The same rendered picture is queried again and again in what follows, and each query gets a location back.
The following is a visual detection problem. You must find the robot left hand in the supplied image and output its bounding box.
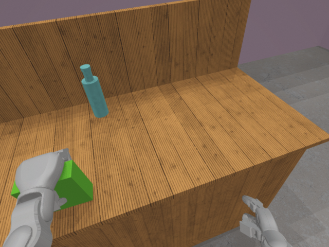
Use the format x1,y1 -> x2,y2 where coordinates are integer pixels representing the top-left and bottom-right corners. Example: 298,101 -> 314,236
15,148 -> 72,212

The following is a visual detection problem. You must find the robot right forearm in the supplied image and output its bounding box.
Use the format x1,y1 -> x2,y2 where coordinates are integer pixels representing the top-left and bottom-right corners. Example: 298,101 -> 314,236
261,230 -> 292,247

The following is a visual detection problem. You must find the robot right hand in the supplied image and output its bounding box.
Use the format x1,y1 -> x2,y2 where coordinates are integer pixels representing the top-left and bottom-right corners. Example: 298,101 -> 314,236
240,195 -> 279,242

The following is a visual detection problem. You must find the table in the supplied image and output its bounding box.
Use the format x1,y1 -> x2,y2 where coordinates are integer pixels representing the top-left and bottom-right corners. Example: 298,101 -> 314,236
0,0 -> 329,247

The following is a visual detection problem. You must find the robot left forearm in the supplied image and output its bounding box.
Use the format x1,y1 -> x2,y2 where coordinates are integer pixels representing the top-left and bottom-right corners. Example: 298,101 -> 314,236
3,188 -> 55,247

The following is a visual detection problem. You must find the sponge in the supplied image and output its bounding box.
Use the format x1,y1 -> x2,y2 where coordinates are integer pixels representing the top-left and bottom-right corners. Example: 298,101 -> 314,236
11,160 -> 93,212

